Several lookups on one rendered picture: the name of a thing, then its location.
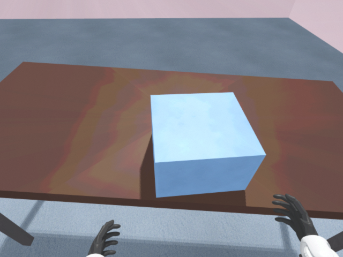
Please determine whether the carton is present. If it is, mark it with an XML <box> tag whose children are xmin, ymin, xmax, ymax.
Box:
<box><xmin>151</xmin><ymin>92</ymin><xmax>266</xmax><ymax>198</ymax></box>

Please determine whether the table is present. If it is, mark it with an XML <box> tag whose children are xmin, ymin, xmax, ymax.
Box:
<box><xmin>0</xmin><ymin>62</ymin><xmax>343</xmax><ymax>257</ymax></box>

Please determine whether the right robot hand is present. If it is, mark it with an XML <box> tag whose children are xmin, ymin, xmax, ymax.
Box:
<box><xmin>272</xmin><ymin>194</ymin><xmax>318</xmax><ymax>242</ymax></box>

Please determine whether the robot right forearm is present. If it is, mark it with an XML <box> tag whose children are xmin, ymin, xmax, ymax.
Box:
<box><xmin>300</xmin><ymin>235</ymin><xmax>339</xmax><ymax>257</ymax></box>

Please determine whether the left robot hand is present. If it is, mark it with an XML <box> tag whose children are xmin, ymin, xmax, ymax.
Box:
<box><xmin>87</xmin><ymin>220</ymin><xmax>121</xmax><ymax>256</ymax></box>

